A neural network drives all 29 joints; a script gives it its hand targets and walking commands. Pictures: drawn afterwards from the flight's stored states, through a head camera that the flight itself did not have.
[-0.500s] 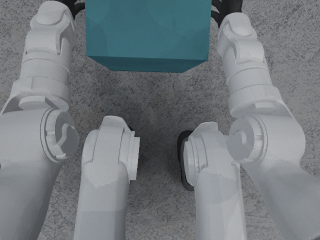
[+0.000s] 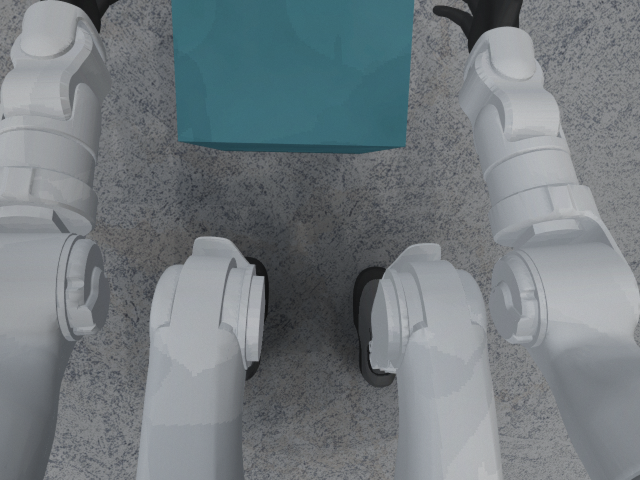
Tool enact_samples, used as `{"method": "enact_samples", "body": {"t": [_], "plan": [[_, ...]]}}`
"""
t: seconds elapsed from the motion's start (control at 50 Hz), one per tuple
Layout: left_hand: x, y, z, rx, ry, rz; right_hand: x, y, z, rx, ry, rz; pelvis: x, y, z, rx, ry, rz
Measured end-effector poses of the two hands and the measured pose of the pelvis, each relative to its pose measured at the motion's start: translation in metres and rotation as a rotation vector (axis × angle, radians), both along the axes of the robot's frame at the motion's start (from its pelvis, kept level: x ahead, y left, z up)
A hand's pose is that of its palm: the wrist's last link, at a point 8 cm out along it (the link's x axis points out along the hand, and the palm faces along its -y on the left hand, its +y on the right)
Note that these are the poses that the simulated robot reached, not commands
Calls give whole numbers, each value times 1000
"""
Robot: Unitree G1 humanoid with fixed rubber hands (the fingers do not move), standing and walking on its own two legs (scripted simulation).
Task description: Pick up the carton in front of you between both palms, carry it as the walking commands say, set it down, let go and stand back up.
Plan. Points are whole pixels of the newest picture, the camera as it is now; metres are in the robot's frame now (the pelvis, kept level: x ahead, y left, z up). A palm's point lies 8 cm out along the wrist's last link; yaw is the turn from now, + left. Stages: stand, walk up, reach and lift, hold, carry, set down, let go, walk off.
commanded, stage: set down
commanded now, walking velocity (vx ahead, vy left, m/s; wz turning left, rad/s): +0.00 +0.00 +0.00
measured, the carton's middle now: (293, 63) +0.52 +0.05 -0.25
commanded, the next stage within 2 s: let go in 0.88 s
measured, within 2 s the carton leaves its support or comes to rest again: neither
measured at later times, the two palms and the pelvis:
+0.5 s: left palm out of the picture +0.53 +0.25 +0.02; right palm out of the picture +0.54 -0.14 +0.02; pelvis +0.01 +0.00 +0.13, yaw +0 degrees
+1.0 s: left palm out of the picture +0.52 +0.26 +0.17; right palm out of the picture +0.53 -0.15 +0.16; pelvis +0.04 +0.01 +0.27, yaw +1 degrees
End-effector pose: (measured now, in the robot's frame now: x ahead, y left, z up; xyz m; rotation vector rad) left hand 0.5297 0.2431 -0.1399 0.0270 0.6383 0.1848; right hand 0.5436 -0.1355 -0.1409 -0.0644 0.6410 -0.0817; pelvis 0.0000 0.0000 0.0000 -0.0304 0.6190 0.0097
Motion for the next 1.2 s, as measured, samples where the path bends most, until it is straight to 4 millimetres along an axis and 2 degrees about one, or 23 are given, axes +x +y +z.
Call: {"method": "enact_samples", "body": {"t": [0.1, 0.2, 0.46, 0.8, 0.96, 1.06, 1.2], "plan": [[-3, -1, 45, 1, 0, -1, -1, 3, 47, -4, -3, -12, 0, 0, 29, -3, 44, 3], [-5, 2, 83, -1, 15, 5, -1, 2, 84, -3, 11, -20, 1, 1, 59, -7, 106, 7], [-1, 7, 151, 7, -6, -5, 0, -5, 152, -12, -14, -22, 7, 2, 120, -9, 181, 9], [-4, 13, 261, 1, -6, -18, -2, -8, 260, -8, -14, -10, 27, 3, 222, -5, 191, 19], [-8, 14, 300, 16, 10, -32, -7, -9, 299, -24, -3, 6, 36, 5, 263, -3, 173, 22], [-26, 16, 316, 63, 57, -63, -24, -13, 315, -74, 34, 45, 46, 6, 286, -1, 143, 25], [-77, 20, 344, 93, 124, -81, -72, -30, 344, -114, 105, 81, 69, 7, 323, 7, 52, 30]]}}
